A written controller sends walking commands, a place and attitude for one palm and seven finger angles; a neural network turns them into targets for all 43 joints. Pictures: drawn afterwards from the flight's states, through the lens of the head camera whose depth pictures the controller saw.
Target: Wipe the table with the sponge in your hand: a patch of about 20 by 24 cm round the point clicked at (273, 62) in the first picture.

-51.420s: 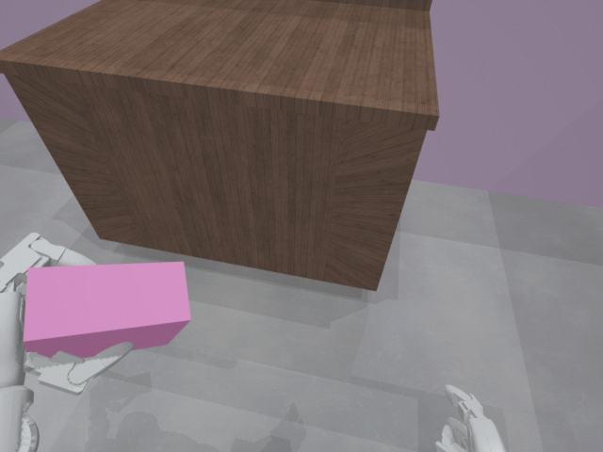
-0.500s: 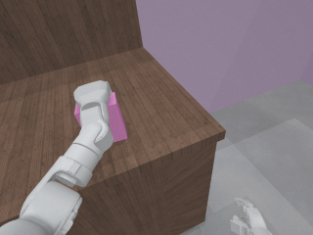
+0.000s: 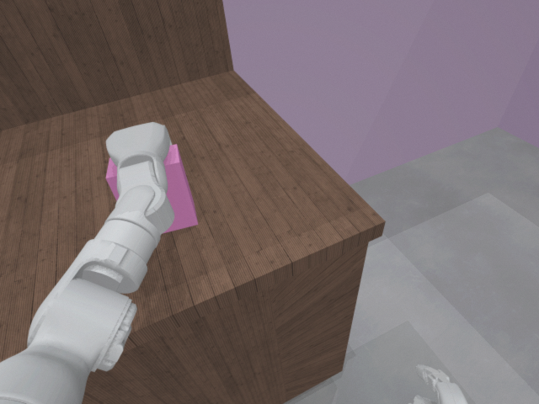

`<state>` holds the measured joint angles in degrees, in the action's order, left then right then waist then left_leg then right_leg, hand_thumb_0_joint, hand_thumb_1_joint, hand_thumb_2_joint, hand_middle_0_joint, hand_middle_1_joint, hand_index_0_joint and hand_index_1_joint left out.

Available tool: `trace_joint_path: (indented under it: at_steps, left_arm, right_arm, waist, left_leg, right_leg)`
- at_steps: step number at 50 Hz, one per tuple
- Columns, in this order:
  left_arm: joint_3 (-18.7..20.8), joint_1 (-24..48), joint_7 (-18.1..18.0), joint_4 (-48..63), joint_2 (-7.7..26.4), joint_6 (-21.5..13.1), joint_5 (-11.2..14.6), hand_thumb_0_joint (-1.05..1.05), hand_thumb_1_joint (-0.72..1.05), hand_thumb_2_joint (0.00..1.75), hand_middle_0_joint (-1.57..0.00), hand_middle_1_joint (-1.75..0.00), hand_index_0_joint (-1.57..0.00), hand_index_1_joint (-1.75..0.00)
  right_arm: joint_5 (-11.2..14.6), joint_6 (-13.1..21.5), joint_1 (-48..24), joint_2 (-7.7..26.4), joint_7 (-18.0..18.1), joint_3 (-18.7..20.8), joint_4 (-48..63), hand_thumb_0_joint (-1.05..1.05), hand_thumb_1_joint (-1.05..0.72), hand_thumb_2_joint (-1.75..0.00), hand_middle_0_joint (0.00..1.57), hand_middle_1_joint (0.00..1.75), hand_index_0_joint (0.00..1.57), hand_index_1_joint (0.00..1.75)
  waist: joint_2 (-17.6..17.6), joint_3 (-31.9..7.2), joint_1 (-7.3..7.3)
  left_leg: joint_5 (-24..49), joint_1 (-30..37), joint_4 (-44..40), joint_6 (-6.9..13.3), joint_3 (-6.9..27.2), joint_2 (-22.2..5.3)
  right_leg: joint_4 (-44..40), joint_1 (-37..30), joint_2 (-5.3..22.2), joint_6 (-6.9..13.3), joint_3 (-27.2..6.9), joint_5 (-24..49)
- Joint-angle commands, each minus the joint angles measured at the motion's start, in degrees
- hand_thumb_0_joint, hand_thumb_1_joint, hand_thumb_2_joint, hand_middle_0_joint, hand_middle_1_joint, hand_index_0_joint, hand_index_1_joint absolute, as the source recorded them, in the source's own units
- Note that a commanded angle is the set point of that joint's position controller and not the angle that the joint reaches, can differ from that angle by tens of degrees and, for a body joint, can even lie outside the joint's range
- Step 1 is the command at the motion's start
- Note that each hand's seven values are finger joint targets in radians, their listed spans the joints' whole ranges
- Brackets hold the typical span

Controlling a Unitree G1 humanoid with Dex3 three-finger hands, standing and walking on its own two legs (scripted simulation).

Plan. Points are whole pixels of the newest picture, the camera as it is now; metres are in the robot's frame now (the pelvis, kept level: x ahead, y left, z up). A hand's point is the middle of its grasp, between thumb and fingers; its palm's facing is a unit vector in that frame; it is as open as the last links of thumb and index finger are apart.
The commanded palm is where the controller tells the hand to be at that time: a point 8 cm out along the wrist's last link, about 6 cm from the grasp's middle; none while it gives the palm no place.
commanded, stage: wipe forward along the third lane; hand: left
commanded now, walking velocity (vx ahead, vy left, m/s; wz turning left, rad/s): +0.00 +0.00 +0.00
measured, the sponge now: (159, 203) +0.42 +0.21 +0.10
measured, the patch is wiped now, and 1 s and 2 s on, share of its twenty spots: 1.00 1.00 1.00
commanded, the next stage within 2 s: wipe back along the third lane in 0.50 s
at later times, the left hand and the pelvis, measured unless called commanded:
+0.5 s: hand (141, 158) +0.47 +0.24 +0.16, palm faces -0.03 -0.01 -1.00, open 10.5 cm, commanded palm +0.46 +0.25 +0.19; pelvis +0.01 +0.03 +0.00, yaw +0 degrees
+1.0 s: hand (135, 161) +0.47 +0.25 +0.16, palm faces +0.07 -0.01 -1.00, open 10.5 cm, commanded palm +0.42 +0.23 +0.19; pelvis +0.03 +0.07 +0.00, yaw +1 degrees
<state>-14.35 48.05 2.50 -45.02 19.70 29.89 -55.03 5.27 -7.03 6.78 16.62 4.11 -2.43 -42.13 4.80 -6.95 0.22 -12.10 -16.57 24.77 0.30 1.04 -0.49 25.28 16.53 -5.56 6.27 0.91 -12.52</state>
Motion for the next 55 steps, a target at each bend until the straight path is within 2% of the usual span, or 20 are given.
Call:
trace_joint_path:
  at_steps: [1,5,8,11,14,23,24,26,30,31,35,37,39,40,42,44,46,49,51,55]
  left_arm:
    - [3.72,19.69,-1.51,-1.48,13.98,-0.71,-2.11,0.00,0.10,1.30,-1.20,-1.60,-1.20,-1.60]
    - [2.93,23.92,-1.74,-3.36,13.37,-2.14,-1.88,0.00,0.10,1.30,-1.20,-1.60,-1.20,-1.60]
    - [3.75,26.98,-2.24,-5.92,15.23,-2.58,-2.31,0.00,0.10,1.30,-1.20,-1.60,-1.20,-1.60]
    - [4.35,27.07,-2.44,-7.46,15.77,-3.75,-2.64,0.00,0.10,1.30,-1.20,-1.60,-1.20,-1.60]
    - [3.51,27.59,-2.47,-6.72,13.06,-4.64,-2.48,0.00,0.10,1.30,-1.20,-1.60,-1.20,-1.60]
    - [4.43,29.22,-4.15,-10.65,14.56,-3.67,-2.86,0.00,0.10,1.30,-1.20,-1.60,-1.20,-1.60]
    - [3.90,31.48,-3.93,-9.22,13.28,-4.03,-2.47,0.00,0.10,1.30,-1.20,-1.60,-1.20,-1.60]
    - [4.96,31.68,-4.10,-11.81,16.08,-3.45,-3.54,0.00,0.10,1.30,-1.20,-1.60,-1.20,-1.60]
    - [3.10,31.46,-3.76,-12.23,12.20,-3.62,-3.43,0.00,0.10,1.30,-1.20,-1.60,-1.20,-1.60]
    - [3.34,29.19,-3.76,-11.86,12.05,-3.62,-3.65,0.00,0.10,1.30,-1.20,-1.60,-1.20,-1.60]
    - [0.94,25.14,-4.01,-7.44,5.63,-4.08,-1.70,0.00,0.10,1.30,-1.20,-1.60,-1.20,-1.60]
    - [1.73,22.69,-4.94,-6.58,5.43,-2.77,-0.49,0.00,0.10,1.30,-1.20,-1.60,-1.20,-1.60]
    - [-0.26,24.99,-5.34,-3.40,1.62,-1.62,0.86,0.00,0.10,1.30,-1.20,-1.60,-1.20,-1.60]
    - [-0.79,24.39,-5.62,-3.68,1.58,-0.56,0.52,0.00,0.10,1.30,-1.20,-1.60,-1.20,-1.60]
    - [-0.14,21.85,-6.08,-2.19,1.99,1.62,0.39,0.00,0.10,1.30,-1.20,-1.60,-1.20,-1.60]
    - [-2.91,22.77,-5.90,1.42,-2.81,3.15,1.64,0.00,0.10,1.30,-1.20,-1.60,-1.20,-1.60]
    - [-3.35,21.80,-5.87,1.22,-2.67,5.46,1.43,0.00,0.10,1.30,-1.20,-1.60,-1.20,-1.60]
    - [-5.46,22.79,-5.14,4.07,-6.36,7.40,2.63,0.00,0.10,1.30,-1.20,-1.60,-1.20,-1.60]
    - [-4.94,21.15,-4.84,4.49,-5.02,8.64,2.18,0.00,0.10,1.30,-1.20,-1.60,-1.20,-1.60]
    - [-5.97,18.40,-3.46,6.75,-6.25,10.02,2.22,0.00,0.10,1.30,-1.20,-1.60,-1.20,-1.60]
  right_arm:
    - [-0.30,2.45,-6.83,5.96,0.39,2.08,7.37,0.00,-0.90,-0.90,0.20,0.30,0.20,0.30]
    - [-0.25,3.01,-5.58,5.94,0.63,2.15,6.88,0.00,-0.90,-0.90,0.20,0.30,0.20,0.30]
    - [-0.29,3.40,-4.21,6.33,0.68,2.22,5.81,0.00,-0.90,-0.90,0.20,0.30,0.20,0.30]
    - [-0.51,3.80,-2.75,6.61,0.62,2.55,5.59,0.00,-0.90,-0.90,0.20,0.30,0.20,0.30]
    - [-0.49,3.78,-2.09,6.10,0.20,2.69,6.01,0.00,-0.90,-0.90,0.20,0.30,0.20,0.30]
    - [-0.78,3.25,-0.45,6.95,-0.14,3.01,4.47,0.00,-0.90,-0.90,0.20,0.30,0.20,0.30]
    - [-0.76,3.45,-0.90,6.54,-0.10,2.84,4.68,0.00,-0.90,-0.90,0.20,0.30,0.20,0.30]
    - [-1.02,3.13,0.36,7.14,-0.03,3.05,3.95,0.00,-0.90,-0.90,0.20,0.30,0.20,0.30]
    - [-1.24,3.23,0.76,6.67,-0.43,3.31,4.43,0.00,-0.90,-0.90,0.20,0.30,0.20,0.30]
    - [-1.24,3.06,0.91,6.55,-0.65,3.39,4.65,0.00,-0.90,-0.90,0.20,0.30,0.20,0.30]
    - [-1.23,2.96,-0.68,5.80,-1.21,3.59,6.12,0.00,-0.90,-0.90,0.20,0.30,0.20,0.30]
    - [-1.02,2.70,-1.83,5.61,-1.57,3.44,6.30,0.00,-0.90,-0.90,0.20,0.30,0.20,0.30]
    - [-0.62,2.90,-3.94,4.98,-1.81,3.14,6.79,0.00,-0.90,-0.90,0.20,0.30,0.20,0.30]
    - [-0.72,2.72,-3.57,5.33,-2.00,3.35,6.12,0.00,-0.90,-0.90,0.20,0.30,0.20,0.30]
    - [-0.82,2.21,-4.54,5.18,-2.60,3.34,6.32,0.00,-0.90,-0.90,0.20,0.30,0.20,0.30]
    - [-0.42,1.97,-6.99,4.37,-3.02,3.04,7.41,0.00,-0.90,-0.90,0.20,0.30,0.20,0.30]
    - [-0.52,1.22,-7.56,4.70,-3.41,3.17,6.86,0.00,-0.90,-0.90,0.20,0.30,0.20,0.30]
    - [-0.29,0.85,-10.03,3.88,-3.96,2.77,7.96,0.00,-0.90,-0.90,0.20,0.30,0.20,0.30]
    - [-0.63,0.15,-10.07,4.24,-4.31,2.84,7.79,0.00,-0.90,-0.90,0.20,0.30,0.20,0.30]
    - [-0.65,-1.08,-11.91,4.01,-4.76,2.36,8.80,0.00,-0.90,-0.90,0.20,0.30,0.20,0.30]
  waist:
    - [-11.13,-9.13,-0.04]
    - [-9.87,-9.70,0.59]
    - [-10.26,-10.03,1.32]
    - [-10.08,-12.26,1.49]
    - [-9.59,-13.68,1.58]
    - [-11.00,-11.41,2.67]
    - [-8.96,-12.20,2.65]
    - [-9.72,-12.87,3.00]
    - [-7.50,-14.62,2.93]
    - [-7.60,-15.67,2.16]
    - [-8.80,-15.97,1.20]
    - [-9.75,-14.43,0.29]
    - [-8.25,-13.55,0.31]
    - [-7.71,-12.77,0.62]
    - [-8.08,-14.62,-0.42]
    - [-7.55,-14.76,-0.35]
    - [-8.15,-14.03,-0.27]
    - [-7.56,-14.47,-0.51]
    - [-8.17,-15.91,-0.83]
    - [-9.52,-14.90,-1.16]
  left_leg:
    - [3.64,-2.12,-0.97,2.69,-1.73,2.17]
    - [3.01,-2.05,-1.44,2.87,-1.52,2.13]
    - [1.85,-3.00,-1.24,2.85,-1.53,2.06]
    - [3.28,-2.67,-0.98,2.98,-1.56,2.05]
    - [5.52,-2.43,-1.03,3.02,-1.21,2.07]
    - [5.08,-2.85,-1.06,3.04,-1.63,1.92]
    - [5.77,-2.43,-1.24,3.05,-1.18,1.94]
    - [5.84,-2.14,-1.00,3.06,-1.35,1.87]
    - [8.17,-0.64,-0.51,3.03,-1.26,1.74]
    - [9.27,-0.17,-0.45,2.91,-1.08,1.78]
    - [11.85,2.61,-0.63,2.95,-0.73,1.35]
    - [11.29,2.33,-1.05,2.75,-0.82,1.30]
    - [11.81,3.28,-1.58,2.56,-0.11,1.23]
    - [12.11,4.45,-1.33,2.47,-0.01,1.12]
    - [14.21,5.39,-0.97,2.13,0.10,1.16]
    - [16.10,6.12,-0.98,1.96,0.70,1.01]
    - [16.00,7.41,-0.81,1.75,0.81,0.79]
    - [17.63,8.24,-0.76,1.53,1.59,0.65]
    - [19.59,9.26,0.07,1.36,1.37,0.82]
    - [21.69,9.15,0.41,1.29,1.57,0.57]
  right_leg:
    - [-5.71,-8.32,6.79,-4.67,-7.09,11.22]
    - [-5.98,-7.61,6.67,-4.66,-6.46,9.69]
    - [-6.36,-7.12,6.88,-4.89,-6.82,7.90]
    - [-5.60,-7.96,6.67,-4.83,-6.29,10.73]
    - [-4.65,-8.36,6.47,-4.46,-4.94,15.00]
    - [-5.01,-6.02,6.01,-4.77,-4.00,14.33]
    - [-4.53,-5.28,5.95,-4.44,-3.48,14.50]
    - [-4.54,-5.46,5.72,-4.56,-3.37,13.80]
    - [-3.70,-5.28,5.53,-4.15,-2.63,15.99]
    - [-3.51,-5.93,5.46,-3.96,-2.33,16.75]
    - [-3.28,-5.41,5.00,-3.71,-1.24,17.40]
    - [-3.63,-5.32,5.03,-3.79,-1.03,16.66]
    - [-3.26,-3.71,4.89,-3.34,-0.26,15.26]
    - [-3.29,-3.00,4.57,-3.27,-0.16,14.72]
    - [-2.73,-4.19,4.46,-3.00,0.10,16.11]
    - [-2.05,-3.81,4.54,-2.68,0.79,17.03]
    - [-2.20,-2.91,4.20,-2.67,0.95,15.81]
    - [-1.31,-2.79,4.25,-2.23,1.59,15.96]
    - [-0.75,-4.12,4.19,-2.16,1.56,18.25]
    - [-0.09,-5.25,4.30,-1.96,1.73,20.52]
